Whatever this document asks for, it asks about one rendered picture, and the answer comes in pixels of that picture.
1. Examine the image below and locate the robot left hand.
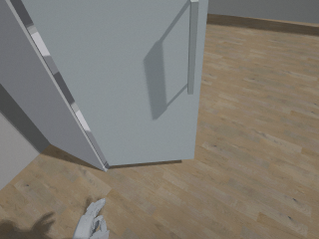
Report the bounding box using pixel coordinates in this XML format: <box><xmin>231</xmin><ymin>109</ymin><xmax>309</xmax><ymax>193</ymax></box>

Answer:
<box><xmin>72</xmin><ymin>198</ymin><xmax>110</xmax><ymax>239</ymax></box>

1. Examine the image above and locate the fridge door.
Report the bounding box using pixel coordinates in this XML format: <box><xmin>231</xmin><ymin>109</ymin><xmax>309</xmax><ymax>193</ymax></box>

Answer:
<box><xmin>21</xmin><ymin>0</ymin><xmax>208</xmax><ymax>166</ymax></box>

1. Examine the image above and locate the handle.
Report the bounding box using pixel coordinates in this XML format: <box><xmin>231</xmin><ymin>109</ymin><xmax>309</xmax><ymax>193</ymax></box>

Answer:
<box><xmin>187</xmin><ymin>0</ymin><xmax>199</xmax><ymax>95</ymax></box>

